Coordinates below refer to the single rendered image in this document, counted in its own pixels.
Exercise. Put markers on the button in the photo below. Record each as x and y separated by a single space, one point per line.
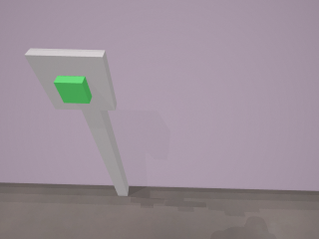
73 89

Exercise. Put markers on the panel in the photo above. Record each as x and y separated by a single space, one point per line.
48 64

